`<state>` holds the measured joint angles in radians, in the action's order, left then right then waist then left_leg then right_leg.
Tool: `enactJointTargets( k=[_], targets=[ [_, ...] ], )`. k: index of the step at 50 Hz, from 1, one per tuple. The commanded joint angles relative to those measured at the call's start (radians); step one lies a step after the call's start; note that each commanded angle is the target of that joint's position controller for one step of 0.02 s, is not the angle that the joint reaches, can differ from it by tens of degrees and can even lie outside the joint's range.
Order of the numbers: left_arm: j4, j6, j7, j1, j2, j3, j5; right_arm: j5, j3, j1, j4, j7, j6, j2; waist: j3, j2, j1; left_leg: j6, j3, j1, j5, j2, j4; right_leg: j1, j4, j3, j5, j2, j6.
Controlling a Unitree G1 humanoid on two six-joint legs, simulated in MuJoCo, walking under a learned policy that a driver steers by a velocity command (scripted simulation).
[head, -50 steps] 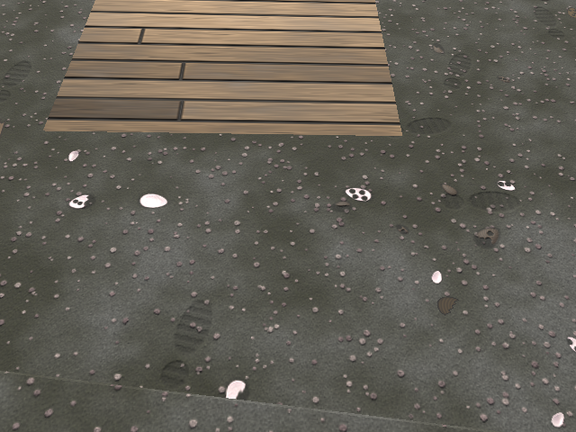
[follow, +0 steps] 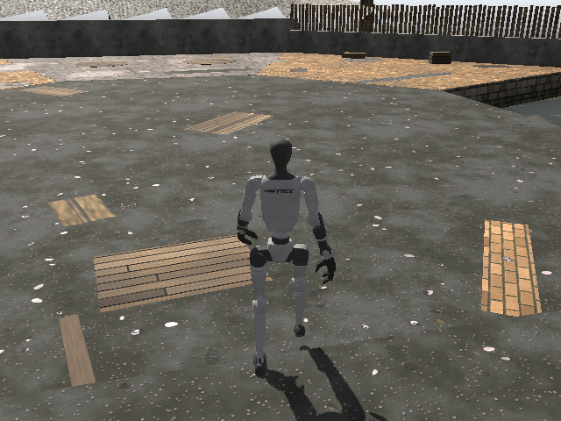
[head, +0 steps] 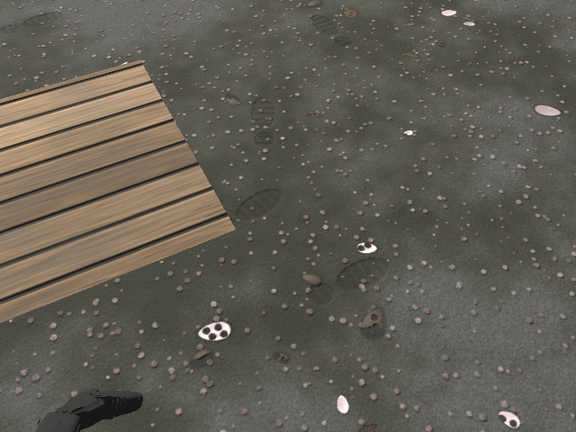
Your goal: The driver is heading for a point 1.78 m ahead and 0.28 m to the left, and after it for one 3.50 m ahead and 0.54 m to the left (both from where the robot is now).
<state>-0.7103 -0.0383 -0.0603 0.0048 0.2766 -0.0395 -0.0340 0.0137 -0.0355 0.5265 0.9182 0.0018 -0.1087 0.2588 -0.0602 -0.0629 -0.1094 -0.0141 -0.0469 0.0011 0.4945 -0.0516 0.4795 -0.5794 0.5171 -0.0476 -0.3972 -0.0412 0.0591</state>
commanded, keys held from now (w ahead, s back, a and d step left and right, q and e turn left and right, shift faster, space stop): no key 0.14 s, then q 0.22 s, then w+q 0.48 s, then w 0.02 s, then w+e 0.14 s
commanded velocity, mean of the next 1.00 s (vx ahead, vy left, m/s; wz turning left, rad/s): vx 0.26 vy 0.00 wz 0.30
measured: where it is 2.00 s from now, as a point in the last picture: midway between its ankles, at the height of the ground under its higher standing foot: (216, 300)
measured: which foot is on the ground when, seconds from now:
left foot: down 0.00-0.10, up 0.12-0.50, down 0.52-1.00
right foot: up 0.00-0.08, down 0.10-0.52, up 0.54-1.00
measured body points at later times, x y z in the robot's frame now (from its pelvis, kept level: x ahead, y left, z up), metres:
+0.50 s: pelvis +0.15 -0.01 -0.11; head +0.15 +0.01 +0.34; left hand +0.17 +0.26 -0.25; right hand +0.31 -0.23 -0.23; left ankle +0.17 +0.09 -0.83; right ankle +0.18 -0.10 -0.84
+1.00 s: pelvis +0.33 +0.04 -0.11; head +0.36 +0.05 +0.34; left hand +0.45 +0.32 -0.21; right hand +0.37 -0.24 -0.24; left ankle +0.15 +0.08 -0.84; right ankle +0.48 -0.02 -0.83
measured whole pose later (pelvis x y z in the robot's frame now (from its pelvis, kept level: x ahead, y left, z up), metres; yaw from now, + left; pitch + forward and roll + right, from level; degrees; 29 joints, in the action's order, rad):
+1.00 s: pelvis +0.33 +0.04 -0.11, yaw +21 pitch +2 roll +0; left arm -0.76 -0.03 -0.04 -0.04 0.24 -0.03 -0.03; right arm 0.02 -0.06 0.50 0.91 0.01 -0.05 0.26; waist -0.01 -0.02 -0.09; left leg -0.07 0.16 0.05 0.40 -0.08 0.33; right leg -0.51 0.57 0.04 0.14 0.00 0.02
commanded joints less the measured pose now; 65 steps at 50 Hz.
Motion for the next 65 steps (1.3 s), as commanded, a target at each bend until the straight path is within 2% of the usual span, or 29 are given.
enactJointTargets(
  k=[1, 3, 4, 5, 6, 7, 9, 10, 11, 13, 18, 23, 26, 27, 28, 29, 31, 33, 35, 46, 49, 51, 52, 53, 54, 55, 57, 61, 65],
  targets=[
    [-0.004, -0.011, 0.003, -0.019, 0.030, 0.002, 0.001, 0.004, -0.016, -0.042, -0.040, 0.021, 0.008, 0.092, -0.031, 0.083, 0.051, -0.121, 0.111, -0.203, -0.232, 0.139, 0.083, 0.241, -0.131, 0.019, -0.149, -0.009, -0.011],
    [-0.101, -0.026, 0.028, -0.164, 0.041, -0.003, -0.013, 0.020, -0.013, -0.001, -0.008, 0.040, 0.047, 0.081, -0.001, 0.024, 0.084, -0.118, 0.085, -0.114, -0.232, 0.097, 0.371, 0.323, -0.309, 0.025, -0.196, -0.027, -0.015],
    [-0.170, -0.036, 0.039, -0.329, 0.052, -0.010, -0.036, 0.004, -0.016, -0.004, -0.001, 0.039, 0.065, 0.097, 0.062, -0.025, 0.153, -0.108, 0.034, -0.176, -0.252, 0.051, 0.603, 0.525, -0.373, 0.088, -0.253, -0.013, -0.020],
    [-0.226, -0.041, 0.039, -0.465, 0.107, -0.025, -0.052, -0.020, -0.017, 0.042, 0.008, 0.037, 0.076, 0.077, 0.133, -0.118, 0.181, -0.092, -0.001, -0.381, 0.193, -0.019, 0.914, 0.787, -0.269, 0.022, -0.574, -0.125, 0.005],
    [-0.230, -0.045, 0.029, -0.552, 0.149, -0.032, -0.025, -0.072, -0.013, 0.230, 0.031, 0.050, 0.088, 0.019, 0.339, -0.184, 0.124, -0.042, 0.054, -0.697, 0.551, -0.064, 1.272, 1.198, 0.193, -0.104, -1.124, -0.348, 0.082],
    [-0.196, -0.036, 0.023, -0.547, 0.143, -0.039, 0.027, -0.073, -0.007, 0.210, 0.040, 0.061, 0.085, 0.060, 0.455, -0.119, 0.182, -0.049, 0.153, -0.827, 0.453, -0.026, 1.318, 1.241, 0.199, -0.198, -1.065, -0.429, 0.154],
    [-0.147, -0.024, 0.048, -0.376, 0.059, -0.013, 0.025, -0.013, -0.009, 0.049, 0.022, 0.054, 0.093, 0.076, 0.341, 0.015, 0.141, -0.034, 0.132, -0.829, 0.227, 0.049, 1.270, 0.898, 0.034, -0.191, -0.529, -0.384, 0.205],
    [-0.113, -0.026, 0.082, -0.237, 0.090, -0.021, 0.032, 0.018, -0.004, 0.000, -0.008, 0.038, 0.105, 0.061, 0.307, -0.048, 0.085, -0.011, 0.147, -0.794, -0.015, 0.090, 1.099, 0.686, -0.117, -0.235, -0.022, -0.433, 0.261],
    [-0.100, -0.026, 0.092, -0.207, 0.060, -0.008, 0.025, 0.049, -0.017, -0.086, -0.009, 0.029, 0.126, 0.103, 0.202, -0.003, 0.093, 0.007, 0.105, -0.646, -0.081, 0.095, 1.048, 0.433, -0.198, -0.197, -0.060, -0.386, 0.264],
    [-0.135, -0.029, 0.091, -0.230, 0.076, -0.008, 0.008, 0.028, -0.018, -0.139, -0.042, 0.003, 0.145, 0.060, 0.113, -0.005, 0.054, 0.034, 0.100, -0.522, -0.203, 0.085, 0.818, 0.238, -0.222, -0.057, -0.115, -0.294, 0.234],
    [-0.143, -0.021, 0.085, -0.239, 0.057, -0.010, 0.022, 0.012, 0.000, -0.201, -0.075, -0.016, 0.137, -0.001, 0.163, -0.099, 0.054, 0.010, 0.038, -0.369, -0.325, 0.076, 0.433, 0.260, -0.192, 0.079, 0.003, -0.212, 0.158],
    [-0.127, 0.019, 0.071, -0.294, 0.116, -0.046, 0.010, 0.029, -0.013, -0.353, -0.162, -0.045, 0.151, 0.039, 0.061, -0.060, 0.122, -0.039, -0.013, -0.352, -0.105, 0.072, 0.266, 0.198, -0.291, -0.038, 0.982, -0.278, 0.133],
    [-0.109, 0.029, 0.076, -0.273, 0.100, -0.050, -0.001, 0.019, -0.019, -0.188, -0.109, -0.043, 0.118, 0.028, 0.049, 0.090, 0.057, -0.102, -0.009, -0.090, -0.017, 0.029, 0.053, 0.059, -0.111, 0.032, 1.154, -0.227, 0.061],
    [-0.087, 0.028, 0.066, -0.257, 0.012, -0.031, -0.016, 0.018, -0.034, -0.073, -0.071, -0.025, 0.103, 0.083, 0.036, 0.339, 0.026, -0.159, 0.302, -0.003, 0.221, 0.220, -0.151, -0.079, 0.276, 0.196, 1.101, -0.113, -0.008],
    [0.000, 0.016, 0.058, -0.141, -0.015, -0.018, -0.012, -0.002, -0.056, -0.023, -0.094, -0.014, 0.098, 0.202, -0.031, 0.432, -0.017, -0.291, 0.842, 0.042, 0.487, 0.441, -0.367, -0.426, 0.458, 0.175, 1.087, 0.101, -0.042],
    [0.006, 0.008, 0.053, -0.068, 0.061, -0.033, -0.026, 0.012, -0.046, -0.040, -0.090, 0.007, 0.109, 0.165, -0.101, 0.198, -0.007, -0.289, 0.757, -0.019, 0.376, 0.409, -0.370, -0.429, 0.515, 0.028, 0.925, 0.018, -0.041],
    [-0.028, -0.005, 0.036, -0.149, 0.058, -0.031, -0.005, 0.002, -0.045, -0.166, -0.119, 0.016, 0.104, 0.148, -0.078, 0.170, 0.096, -0.226, 0.546, -0.093, 0.094, 0.305, -0.335, -0.310, 0.455, 0.013, 0.699, -0.016, -0.062],
    [-0.063, 0.003, 0.031, -0.199, 0.064, -0.033, -0.027, -0.008, -0.043, -0.203, -0.132, 0.007, 0.081, 0.126, -0.001, 0.159, 0.115, -0.190, 0.404, -0.116, -0.180, 0.222, -0.306, -0.189, 0.464, 0.034, 0.583, -0.014, -0.085],
    [-0.048, 0.014, 0.030, -0.170, 0.048, -0.029, -0.019, -0.018, -0.047, -0.154, -0.115, -0.002, 0.065, 0.123, 0.030, 0.131, 0.108, -0.193, 0.363, -0.101, -0.326, 0.200, -0.282, -0.167, 0.443, 0.044, 0.540, -0.008, -0.100],
    [0.034, 0.000, 0.021, 0.100, 0.016, -0.003, 0.001, 0.003, -0.054, 0.034, -0.049, 0.010, 0.053, 0.123, -0.008, 0.175, -0.001, -0.204, 0.360, 0.006, -0.588, 0.214, -0.213, -0.081, 0.111, 0.080, 0.477, 0.016, -0.082],
    [0.020, -0.008, 0.025, 0.014, 0.042, -0.012, 0.006, 0.012, -0.056, -0.005, -0.045, 0.012, 0.046, 0.146, -0.004, 0.197, 0.052, -0.167, 0.332, -0.005, -0.740, 0.236, -0.168, 0.104, 0.036, 0.101, 0.570, 0.045, -0.014],
    [-0.059, -0.022, 0.049, -0.224, 0.083, -0.033, 0.006, 0.007, -0.055, -0.028, -0.037, 0.008, 0.040, 0.152, 0.113, 0.137, 0.163, -0.130, 0.226, -0.033, -0.968, 0.170, 0.108, 0.421, -0.048, 0.109, 0.577, 0.084, 0.037],
    [-0.087, -0.033, 0.060, -0.403, 0.142, -0.047, -0.010, 0.003, -0.044, -0.035, -0.059, 0.006, 0.034, 0.121, 0.243, 0.047, 0.237, -0.106, 0.174, -0.188, -0.758, 0.127, 0.385, 0.667, -0.078, -0.119, 0.724, -0.098, 0.094],
    [-0.118, -0.023, 0.058, -0.484, 0.264, -0.080, -0.013, -0.019, -0.034, 0.058, -0.072, -0.005, 0.030, 0.053, 0.338, -0.238, 0.198, -0.049, 0.070, -0.531, -0.146, -0.055, 0.701, 0.901, -0.201, -0.643, 0.847, -0.328, 0.229],
    [-0.124, -0.009, 0.045, -0.416, 0.181, -0.064, 0.022, 0.023, -0.046, -0.010, -0.069, 0.000, 0.030, 0.135, 0.228, -0.117, 0.177, -0.062, 0.131, -0.674, -0.034, -0.009, 0.776, 0.835, -0.267, -0.748, 0.936, -0.305, 0.219],
    [-0.102, -0.007, 0.041, -0.326, 0.129, -0.052, 0.023, 0.027, -0.046, -0.104, -0.089, -0.005, 0.025, 0.128, 0.084, -0.039, 0.155, -0.062, 0.128, -0.711, -0.115, 0.045, 0.777, 0.706, -0.258, -0.583, 0.866, -0.273, 0.208],
    [-0.107, -0.019, 0.039, -0.272, 0.080, -0.040, 0.017, 0.030, -0.037, -0.184, -0.108, -0.014, 0.020, 0.095, 0.006, 0.022, 0.115, -0.047, 0.116, -0.634, -0.209, 0.103, 0.667, 0.518, -0.286, -0.392, 0.570, -0.173, 0.178],
    [-0.153, -0.037, 0.051, -0.334, 0.082, -0.042, 0.036, 0.038, -0.026, -0.213, -0.123, -0.023, 0.053, 0.068, 0.048, -0.016, 0.085, 0.017, 0.080, -0.576, -0.223, 0.111, 0.564, 0.463, -0.311, -0.273, 0.310, -0.104, 0.191],
    [-0.176, -0.030, 0.061, -0.412, 0.096, -0.048, 0.042, 0.033, -0.016, -0.419, -0.191, -0.023, 0.060, 0.058, 0.003, -0.004, 0.126, 0.062, 0.056, -0.653, -0.355, 0.117, 0.397, 0.447, -0.342, -0.255, 0.302, -0.080, 0.183]
  ],
)
Keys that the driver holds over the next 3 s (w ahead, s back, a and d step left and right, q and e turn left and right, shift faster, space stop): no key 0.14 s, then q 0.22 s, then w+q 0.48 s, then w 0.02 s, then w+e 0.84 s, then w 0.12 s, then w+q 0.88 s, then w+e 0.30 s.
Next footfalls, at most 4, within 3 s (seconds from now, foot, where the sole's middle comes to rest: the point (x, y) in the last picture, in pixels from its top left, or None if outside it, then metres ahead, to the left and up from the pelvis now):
0.10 right None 0.22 -0.11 -0.88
0.52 left None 0.19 0.09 -0.88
1.02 right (271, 415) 0.52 0.00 -0.88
1.54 left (173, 330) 0.77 0.24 -0.88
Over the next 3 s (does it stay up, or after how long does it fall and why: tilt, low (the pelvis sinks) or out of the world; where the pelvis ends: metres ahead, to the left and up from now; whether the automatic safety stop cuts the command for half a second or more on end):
stays up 1.34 0.22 -0.10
